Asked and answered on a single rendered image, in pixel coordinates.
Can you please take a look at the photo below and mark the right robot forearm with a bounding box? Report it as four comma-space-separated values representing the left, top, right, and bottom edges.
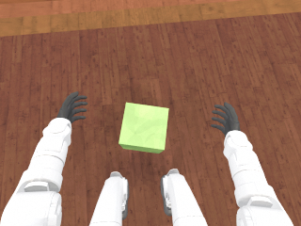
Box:
223, 130, 293, 225

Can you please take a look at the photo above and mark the left robot hand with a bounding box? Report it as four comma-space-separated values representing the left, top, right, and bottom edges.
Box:
56, 91, 87, 123

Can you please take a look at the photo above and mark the left robot forearm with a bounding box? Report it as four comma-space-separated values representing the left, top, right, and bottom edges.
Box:
0, 118, 71, 226

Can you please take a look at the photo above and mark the robot left upper arm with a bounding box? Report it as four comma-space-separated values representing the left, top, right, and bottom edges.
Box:
3, 191, 62, 226

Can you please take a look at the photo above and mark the left robot foot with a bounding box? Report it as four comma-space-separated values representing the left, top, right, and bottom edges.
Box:
121, 178, 130, 220

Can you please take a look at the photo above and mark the carton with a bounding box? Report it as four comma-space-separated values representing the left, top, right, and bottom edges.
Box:
119, 103, 169, 153

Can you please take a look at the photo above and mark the left robot thigh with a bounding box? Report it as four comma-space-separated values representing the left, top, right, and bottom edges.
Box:
89, 176, 128, 226

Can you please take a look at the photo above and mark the right robot hand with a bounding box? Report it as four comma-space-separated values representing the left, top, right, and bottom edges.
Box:
211, 102, 241, 137

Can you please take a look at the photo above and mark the robot right upper arm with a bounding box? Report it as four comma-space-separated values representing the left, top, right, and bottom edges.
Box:
236, 205, 293, 226

